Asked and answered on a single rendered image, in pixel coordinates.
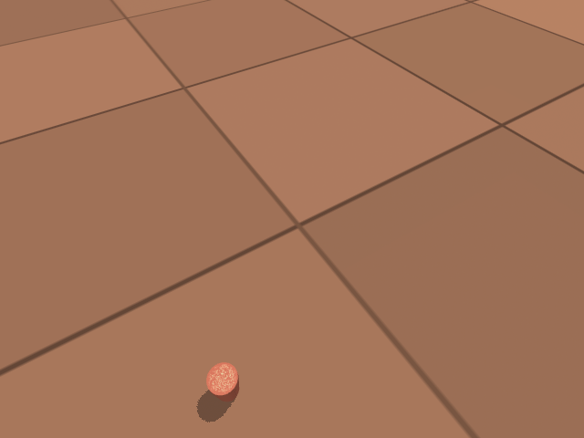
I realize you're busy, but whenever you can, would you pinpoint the cup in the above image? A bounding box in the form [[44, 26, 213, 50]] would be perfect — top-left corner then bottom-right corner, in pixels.
[[206, 362, 239, 402]]

